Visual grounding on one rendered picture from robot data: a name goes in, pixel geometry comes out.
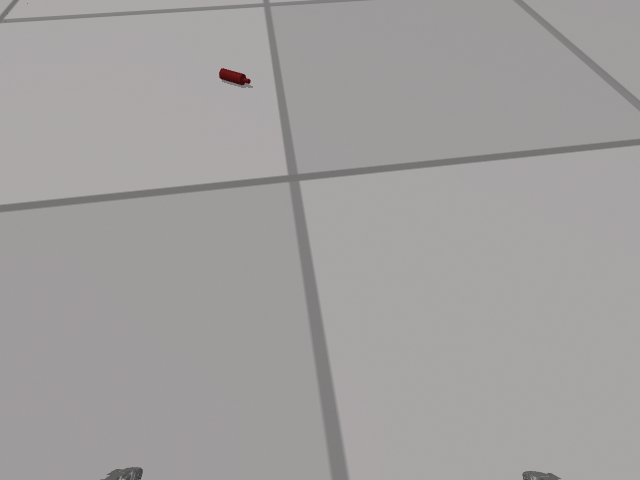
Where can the bottle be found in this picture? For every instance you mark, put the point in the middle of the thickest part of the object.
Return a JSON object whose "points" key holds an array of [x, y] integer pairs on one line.
{"points": [[233, 76]]}

